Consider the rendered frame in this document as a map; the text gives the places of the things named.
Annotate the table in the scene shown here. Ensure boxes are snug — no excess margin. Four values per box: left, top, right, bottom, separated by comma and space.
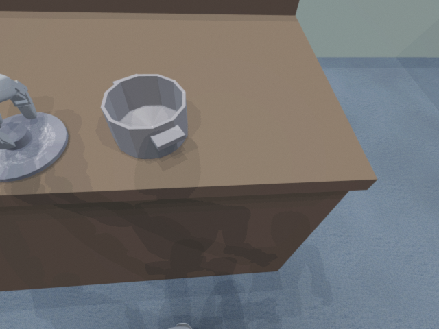
0, 0, 378, 291

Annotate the robot left hand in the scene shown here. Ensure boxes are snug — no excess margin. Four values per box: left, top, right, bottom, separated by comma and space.
0, 74, 37, 149

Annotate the lid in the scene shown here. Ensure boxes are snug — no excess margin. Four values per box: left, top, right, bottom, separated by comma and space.
0, 112, 69, 182

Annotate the pot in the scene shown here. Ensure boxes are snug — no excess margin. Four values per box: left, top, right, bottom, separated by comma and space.
101, 74, 188, 159

